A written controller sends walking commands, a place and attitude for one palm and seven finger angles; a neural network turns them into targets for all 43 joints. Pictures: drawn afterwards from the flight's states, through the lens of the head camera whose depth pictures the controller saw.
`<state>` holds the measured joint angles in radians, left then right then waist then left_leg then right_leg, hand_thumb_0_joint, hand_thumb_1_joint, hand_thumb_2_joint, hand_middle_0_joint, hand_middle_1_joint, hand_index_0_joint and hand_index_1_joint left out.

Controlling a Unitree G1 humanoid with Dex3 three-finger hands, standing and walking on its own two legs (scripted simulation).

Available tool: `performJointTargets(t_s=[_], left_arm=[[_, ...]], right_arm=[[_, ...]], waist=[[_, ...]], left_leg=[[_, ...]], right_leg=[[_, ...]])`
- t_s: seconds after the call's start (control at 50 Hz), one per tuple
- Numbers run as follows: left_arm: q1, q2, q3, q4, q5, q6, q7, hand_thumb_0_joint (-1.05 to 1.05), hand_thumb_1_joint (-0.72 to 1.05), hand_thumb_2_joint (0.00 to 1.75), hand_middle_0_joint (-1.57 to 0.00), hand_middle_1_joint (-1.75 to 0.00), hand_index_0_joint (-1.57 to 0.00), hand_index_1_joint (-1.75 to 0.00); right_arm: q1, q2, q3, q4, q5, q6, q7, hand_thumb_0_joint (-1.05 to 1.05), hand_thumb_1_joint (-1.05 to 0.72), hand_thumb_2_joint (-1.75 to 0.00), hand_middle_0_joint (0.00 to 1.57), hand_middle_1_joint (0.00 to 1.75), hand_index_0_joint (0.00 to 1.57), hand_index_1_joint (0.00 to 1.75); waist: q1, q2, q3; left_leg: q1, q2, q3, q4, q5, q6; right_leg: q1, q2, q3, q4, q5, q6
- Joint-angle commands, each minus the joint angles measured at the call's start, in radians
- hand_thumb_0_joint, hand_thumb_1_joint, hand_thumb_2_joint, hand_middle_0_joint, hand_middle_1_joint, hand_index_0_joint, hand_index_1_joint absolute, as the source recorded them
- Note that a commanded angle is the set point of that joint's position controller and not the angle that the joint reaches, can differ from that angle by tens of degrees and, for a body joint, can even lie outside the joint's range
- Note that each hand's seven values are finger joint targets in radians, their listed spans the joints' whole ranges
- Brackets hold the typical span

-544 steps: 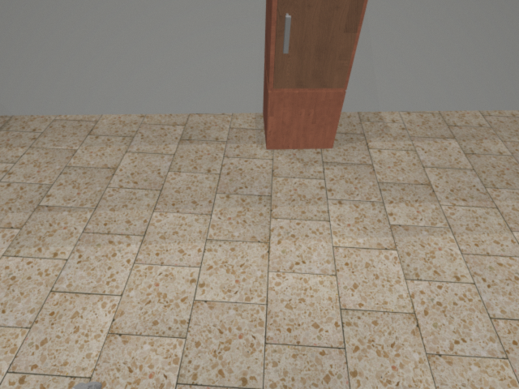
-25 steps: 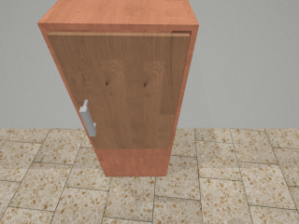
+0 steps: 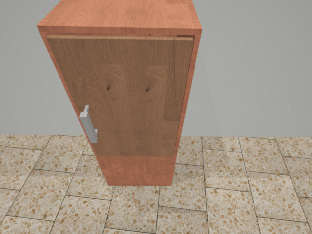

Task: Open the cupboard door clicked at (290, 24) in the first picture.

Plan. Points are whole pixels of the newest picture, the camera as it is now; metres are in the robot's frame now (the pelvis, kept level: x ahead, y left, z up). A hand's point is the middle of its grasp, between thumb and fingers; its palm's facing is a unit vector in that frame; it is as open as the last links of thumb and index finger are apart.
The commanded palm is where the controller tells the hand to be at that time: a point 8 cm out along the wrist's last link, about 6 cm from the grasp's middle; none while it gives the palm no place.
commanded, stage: shuffle to correct the standing spot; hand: left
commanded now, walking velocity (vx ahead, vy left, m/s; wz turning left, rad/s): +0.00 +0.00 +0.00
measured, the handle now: (90, 124) +0.48 +0.28 -0.07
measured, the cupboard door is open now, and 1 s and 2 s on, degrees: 0 0 0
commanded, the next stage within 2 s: come to a stop and stand still in 0.14 s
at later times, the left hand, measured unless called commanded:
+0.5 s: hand out of the picture -0.03 +0.23 -0.19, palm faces +0.07 -0.97 -0.22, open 7.4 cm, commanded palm none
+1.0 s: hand out of the picture -0.03 +0.17 -0.18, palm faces +0.06 -0.98 -0.20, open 7.4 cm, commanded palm none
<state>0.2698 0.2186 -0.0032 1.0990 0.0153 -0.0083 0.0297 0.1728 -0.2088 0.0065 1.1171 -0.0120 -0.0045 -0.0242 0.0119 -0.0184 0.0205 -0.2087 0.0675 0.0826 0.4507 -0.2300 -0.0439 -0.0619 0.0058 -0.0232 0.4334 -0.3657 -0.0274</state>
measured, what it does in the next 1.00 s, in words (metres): steps on the spot: right foot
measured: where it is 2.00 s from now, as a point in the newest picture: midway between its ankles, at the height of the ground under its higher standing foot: outside the picture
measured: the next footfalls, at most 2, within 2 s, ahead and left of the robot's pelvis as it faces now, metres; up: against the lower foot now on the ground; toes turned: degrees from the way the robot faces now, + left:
right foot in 0.70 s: -0.02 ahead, -0.09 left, +0.00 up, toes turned +0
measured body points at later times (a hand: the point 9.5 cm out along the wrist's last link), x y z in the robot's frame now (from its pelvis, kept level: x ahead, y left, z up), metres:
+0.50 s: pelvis -0.03 +0.04 -0.01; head -0.01 +0.06 +0.44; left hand -0.04 +0.28 -0.17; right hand +0.04 -0.19 -0.15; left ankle +0.00 +0.14 -0.74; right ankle -0.09 -0.08 -0.71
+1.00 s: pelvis -0.02 +0.01 -0.01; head -0.01 -0.01 +0.44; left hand -0.03 +0.22 -0.16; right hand -0.03 -0.20 -0.17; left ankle +0.00 +0.14 -0.74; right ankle -0.06 -0.09 -0.74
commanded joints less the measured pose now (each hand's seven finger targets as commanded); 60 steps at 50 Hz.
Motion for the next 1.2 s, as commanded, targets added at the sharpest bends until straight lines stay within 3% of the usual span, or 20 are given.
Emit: performJointTargets(t_s=[0.0, 0.14, 0.18, 0.22, 0.24, 0.3, 0.34, 0.36, 0.38, 0.4, 0.44, 0.56, 0.62, 0.68, 0.72, 0.74, 0.76, 0.9, 0.94, 1.18], left_arm=[[0.039, 0.143, 0.029, -0.038, 0.0, -0.018, 0.006, 0.0, 0.9, 0.9, -0.2, -0.3, -0.2, -0.3], [0.085, 0.151, 0.054, -0.071, -0.001, 0.008, 0.021, 0.0, 0.9, 0.9, -0.2, -0.3, -0.2, -0.3], [0.114, 0.174, 0.069, -0.084, 0.004, 0.014, 0.024, 0.0, 0.9, 0.9, -0.2, -0.3, -0.2, -0.3], [0.133, 0.18, 0.075, -0.093, 0.013, 0.02, 0.028, 0.0, 0.9, 0.9, -0.2, -0.3, -0.2, -0.3], [0.12, 0.167, 0.073, -0.103, 0.018, 0.021, 0.03, 0.0, 0.9, 0.9, -0.2, -0.3, -0.2, -0.3], [0.012, 0.156, 0.068, -0.154, 0.022, 0.019, 0.025, 0.0, 0.9, 0.9, -0.2, -0.3, -0.2, -0.3], [0.013, 0.13, 0.062, -0.161, 0.006, 0.019, 0.021, 0.0, 0.9, 0.9, -0.2, -0.3, -0.2, -0.3], [0.059, 0.075, 0.056, -0.163, -0.003, 0.026, 0.017, 0.0, 0.9, 0.9, -0.2, -0.3, -0.2, -0.3], [0.089, 0.047, 0.048, -0.16, -0.001, 0.025, 0.017, 0.0, 0.9, 0.9, -0.2, -0.3, -0.2, -0.3], [0.077, 0.061, 0.047, -0.154, 0.005, 0.029, 0.019, 0.0, 0.9, 0.9, -0.2, -0.3, -0.2, -0.3], [0.054, 0.04, 0.04, -0.117, 0.009, 0.029, 0.005, 0.0, 0.9, 0.9, -0.2, -0.3, -0.2, -0.3], [0.083, -0.014, 0.025, -0.072, 0.008, 0.024, -0.012, 0.0, 0.9, 0.9, -0.2, -0.3, -0.2, -0.3], [0.126, -0.017, 0.026, -0.05, 0.008, 0.016, -0.013, 0.0, 0.9, 0.9, -0.2, -0.3, -0.2, -0.3], [0.142, 0.039, 0.027, -0.031, 0.006, -0.001, -0.005, 0.0, 0.9, 0.9, -0.2, -0.3, -0.2, -0.3], [0.089, 0.049, 0.023, -0.033, -0.002, -0.018, -0.004, 0.0, 0.9, 0.9, -0.2, -0.3, -0.2, -0.3], [0.123, 0.029, 0.012, -0.033, 0.023, -0.03, 0.036, 0.0, 0.9, 0.9, -0.2, -0.3, -0.2, -0.3], [0.035, 0.091, 0.016, -0.092, 0.008, -0.031, 0.03, 0.0, 0.9, 0.9, -0.2, -0.3, -0.2, -0.3], [0.095, 0.026, 0.017, -0.079, -0.002, -0.037, 0.021, 0.0, 0.9, 0.9, -0.2, -0.3, -0.2, -0.3], [0.111, 0.025, 0.015, -0.069, -0.007, -0.036, 0.018, 0.0, 0.9, 0.9, -0.2, -0.3, -0.2, -0.3], [0.104, 0.055, 0.018, -0.059, -0.006, -0.027, 0.022, 0.0, 0.9, 0.9, -0.2, -0.3, -0.2, -0.3]], right_arm=[[0.011, -0.129, -0.024, -0.044, 0.002, -0.016, -0.006, 0.0, -0.9, -0.9, 0.2, 0.3, 0.2, 0.3], [0.015, -0.104, -0.035, -0.094, -0.003, 0.011, -0.009, 0.0, -0.9, -0.9, 0.2, 0.3, 0.2, 0.3], [-0.011, -0.1, -0.046, -0.135, -0.007, 0.026, -0.007, 0.0, -0.9, -0.9, 0.2, 0.3, 0.2, 0.3], [-0.045, -0.078, -0.055, -0.171, -0.007, 0.037, -0.006, 0.0, -0.9, -0.9, 0.2, 0.3, 0.2, 0.3], [-0.057, -0.067, -0.056, -0.185, -0.004, 0.039, -0.006, 0.0, -0.9, -0.9, 0.2, 0.3, 0.2, 0.3], [0.038, -0.034, -0.052, -0.175, 0.006, 0.025, 0.007, 0.0, -0.9, -0.9, 0.2, 0.3, 0.2, 0.3], [0.157, -0.055, -0.052, -0.131, -0.003, 0.007, 0.008, 0.0, -0.9, -0.9, 0.2, 0.3, 0.2, 0.3], [0.173, -0.135, -0.063, -0.134, -0.014, -0.004, 0.007, 0.0, -0.9, -0.9, 0.2, 0.3, 0.2, 0.3], [0.149, -0.165, -0.063, -0.148, -0.012, -0.001, 0.007, 0.0, -0.9, -0.9, 0.2, 0.3, 0.2, 0.3], [0.119, -0.178, -0.065, -0.155, -0.012, -0.009, 0.001, 0.0, -0.9, -0.9, 0.2, 0.3, 0.2, 0.3], [0.057, -0.116, -0.047, -0.151, -0.015, -0.007, -0.003, 0.0, -0.9, -0.9, 0.2, 0.3, 0.2, 0.3], [0.102, -0.109, -0.054, -0.111, -0.017, -0.007, -0.007, 0.0, -0.9, -0.9, 0.2, 0.3, 0.2, 0.3], [0.101, -0.102, -0.055, -0.095, -0.013, -0.002, -0.006, 0.0, -0.9, -0.9, 0.2, 0.3, 0.2, 0.3], [0.092, -0.031, -0.036, -0.092, -0.001, -0.001, 0.001, 0.0, -0.9, -0.9, 0.2, 0.3, 0.2, 0.3], [0.103, 0.004, -0.024, -0.075, -0.006, 0.0, 0.004, 0.0, -0.9, -0.9, 0.2, 0.3, 0.2, 0.3], [0.069, -0.069, -0.034, -0.11, -0.01, -0.004, 0.015, 0.0, -0.9, -0.9, 0.2, 0.3, 0.2, 0.3], [0.147, -0.011, -0.03, -0.116, -0.01, 0.005, 0.023, 0.0, -0.9, -0.9, 0.2, 0.3, 0.2, 0.3], [0.189, -0.01, -0.007, -0.104, -0.007, -0.024, 0.011, 0.0, -0.9, -0.9, 0.2, 0.3, 0.2, 0.3], [0.178, -0.018, -0.004, -0.099, -0.005, -0.025, 0.006, 0.0, -0.9, -0.9, 0.2, 0.3, 0.2, 0.3], [0.144, -0.021, -0.003, -0.038, 0.0, -0.021, -0.006, 0.0, -0.9, -0.9, 0.2, 0.3, 0.2, 0.3]], waist=[[-0.002, -0.008, -0.002], [0.022, -0.013, -0.023], [0.042, -0.095, -0.006], [0.063, -0.167, 0.035], [0.058, -0.181, 0.052], [-0.018, -0.188, 0.032], [-0.056, -0.072, -0.034], [-0.035, 0.174, -0.067], [-0.015, 0.234, -0.074], [-0.016, 0.233, -0.037], [-0.006, 0.175, 0.023], [-0.022, 0.119, -0.02], [-0.003, 0.114, -0.003], [-0.002, -0.015, 0.035], [-0.025, -0.151, 0.074], [-0.019, 0.02, 0.125], [-0.089, 0.021, 0.087], [-0.028, 0.049, 0.06], [-0.016, -0.02, 0.044], [-0.011, -0.012, 0.018]], left_leg=[[0.087, 0.054, -0.049, -0.022, 0.261, 0.059], [-0.006, 0.028, -0.015, 0.093, 0.374, 0.04], [-0.128, -0.015, 0.007, 0.206, 0.154, 0.025], [-0.262, -0.048, -0.004, 0.376, -0.248, 0.02], [-0.282, -0.047, -0.04, 0.433, -0.294, 0.025], [-0.127, -0.054, -0.025, 0.22, -0.153, 0.032], [0.114, -0.03, -0.041, 0.014, 0.175, 0.053], [0.138, 0.166, -0.299, -0.064, 0.306, 0.143], [0.046, 0.269, -0.41, -0.167, 0.223, 0.229], [-0.044, 0.285, -0.478, -0.222, 0.049, 0.265], [-0.112, 0.241, -0.427, -0.251, -0.14, 0.249], [-0.067, 0.18, -0.31, -0.24, -0.148, 0.208], [-0.11, 0.141, -0.264, -0.207, -0.221, 0.161], [-0.135, 0.001, -0.111, -0.059, -0.172, 0.067], [-0.033, -0.013, -0.062, 0.013, -0.028, 0.05], [-0.005, -0.013, -0.077, 0.185, -0.011, 0.022], [-0.046, -0.006, -0.06, 0.19, -0.098, 0.034], [-0.091, 0.017, -0.103, 0.051, 0.101, 0.075], [-0.087, 0.016, -0.101, 0.052, 0.117, 0.076], [-0.005, 0.021, -0.071, 0.042, 0.208, 0.063]], right_leg=[[-0.091, -0.118, 0.069, -0.066, 0.475, 0.001], [-0.048, -0.183, 0.082, 0.043, 0.698, -0.013], [-0.01, -0.259, 0.143, 0.054, 0.853, -0.065], [0.012, -0.368, 0.224, 0.036, 1.033, -0.162], [-0.009, -0.371, 0.223, 0.031, 1.015, -0.191], [-0.119, -0.278, 0.119, 0.069, 0.781, -0.126], [-0.236, -0.174, 0.061, 0.198, 0.449, -0.048], [-0.316, -0.064, -0.014, 0.321, 0.026, 0.017], [-0.292, -0.031, -0.008, 0.429, -0.263, 0.026], [-0.287, -0.031, 0.025, 0.499, -0.289, 0.013], [-0.303, -0.064, 0.047, 0.519, -0.184, 0.005], [-0.225, -0.035, -0.012, 0.276, -0.109, 0.015], [-0.136, -0.023, -0.029, 0.068, 0.001, 0.014], [-0.141, -0.144, 0.137, -0.144, -0.06, -0.024], [-0.279, -0.173, 0.167, -0.212, -0.066, -0.041], [-0.363, -0.174, 0.223, -0.195, 0.069, -0.038], [-0.369, -0.18, 0.168, -0.199, -0.174, -0.058], [-0.192, -0.089, 0.067, -0.032, 0.121, -0.047], [-0.154, -0.093, 0.068, -0.024, 0.185, -0.038], [-0.088, -0.111, 0.065, -0.013, 0.471, -0.018]])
